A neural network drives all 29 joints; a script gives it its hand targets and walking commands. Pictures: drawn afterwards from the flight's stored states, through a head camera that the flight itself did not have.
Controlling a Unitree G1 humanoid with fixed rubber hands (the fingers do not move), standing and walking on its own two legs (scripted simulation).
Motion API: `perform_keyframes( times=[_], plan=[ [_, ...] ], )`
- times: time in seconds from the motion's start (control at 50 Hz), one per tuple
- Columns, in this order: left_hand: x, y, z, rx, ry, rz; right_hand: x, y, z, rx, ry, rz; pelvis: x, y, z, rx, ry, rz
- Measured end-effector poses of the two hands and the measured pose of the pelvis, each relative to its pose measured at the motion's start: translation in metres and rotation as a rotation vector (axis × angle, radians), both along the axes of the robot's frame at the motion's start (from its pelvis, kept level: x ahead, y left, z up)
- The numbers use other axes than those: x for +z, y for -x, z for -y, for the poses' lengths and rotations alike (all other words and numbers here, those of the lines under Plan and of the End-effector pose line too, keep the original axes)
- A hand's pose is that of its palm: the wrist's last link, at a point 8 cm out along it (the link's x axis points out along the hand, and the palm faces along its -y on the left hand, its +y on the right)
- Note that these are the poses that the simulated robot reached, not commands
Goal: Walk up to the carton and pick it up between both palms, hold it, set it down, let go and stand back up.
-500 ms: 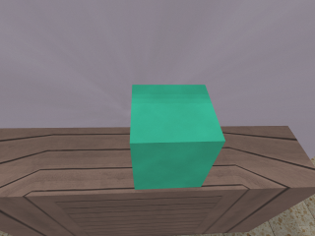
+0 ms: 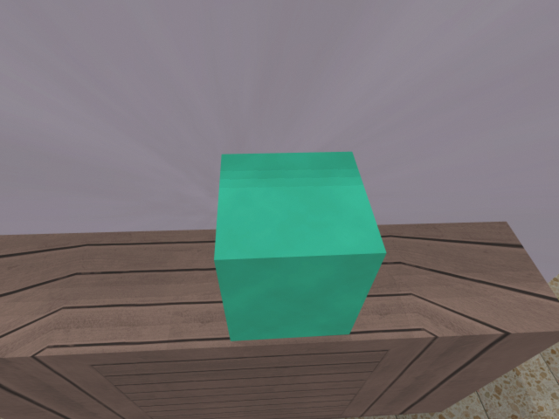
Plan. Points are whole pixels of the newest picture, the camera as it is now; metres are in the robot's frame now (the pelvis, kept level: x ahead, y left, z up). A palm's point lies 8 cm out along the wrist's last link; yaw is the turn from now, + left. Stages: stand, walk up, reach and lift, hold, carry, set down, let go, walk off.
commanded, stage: stand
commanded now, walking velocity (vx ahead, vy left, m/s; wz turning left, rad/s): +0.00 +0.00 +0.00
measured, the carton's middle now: (289, 249) +0.39 +0.01 +0.01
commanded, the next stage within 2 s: none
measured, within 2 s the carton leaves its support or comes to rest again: neither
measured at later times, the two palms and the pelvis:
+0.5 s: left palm out of the picture +0.06 +0.25 -0.11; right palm out of the picture +0.07 -0.27 -0.11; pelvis +0.01 -0.01 +0.00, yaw +0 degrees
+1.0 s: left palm out of the picture +0.05 +0.25 -0.12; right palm out of the picture +0.07 -0.27 -0.11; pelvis +0.01 -0.01 +0.00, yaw +0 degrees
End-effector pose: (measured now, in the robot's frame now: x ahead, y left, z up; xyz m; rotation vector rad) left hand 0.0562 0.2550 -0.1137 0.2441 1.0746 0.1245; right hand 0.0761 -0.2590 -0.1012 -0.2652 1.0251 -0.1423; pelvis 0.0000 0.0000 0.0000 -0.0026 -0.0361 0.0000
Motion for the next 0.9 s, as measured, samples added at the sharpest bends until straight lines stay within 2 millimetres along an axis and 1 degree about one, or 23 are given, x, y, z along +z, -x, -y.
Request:
perform_keyframes(
  times=[0.16, 0.42, 0.7, 0.9],
  plan=[
    [-0.0001, -0.0046, 0.0048, 0.000, 0.001, 0.001, -0.0011, 0.0002, 0.0044, -0.005, 0.001, -0.009, 0.0002, -0.0026, 0.0043, -0.001, 0.000, 0.000],
    [0.0000, -0.0058, 0.0071, 0.009, -0.002, -0.010, -0.0038, 0.0015, 0.0076, -0.009, -0.001, -0.030, 0.0008, -0.0053, 0.0081, 0.001, 0.000, -0.001],
    [-0.0022, -0.0015, 0.0090, 0.019, 0.002, -0.033, -0.0054, 0.0050, 0.0091, -0.015, 0.001, -0.052, 0.0013, -0.0059, 0.0093, 0.001, 0.000, -0.005],
    [-0.0028, 0.0012, 0.0069, 0.026, -0.004, -0.046, -0.0073, 0.0058, 0.0083, -0.020, 0.001, -0.061, 0.0016, -0.0073, 0.0084, 0.004, 0.003, -0.004]
  ],
)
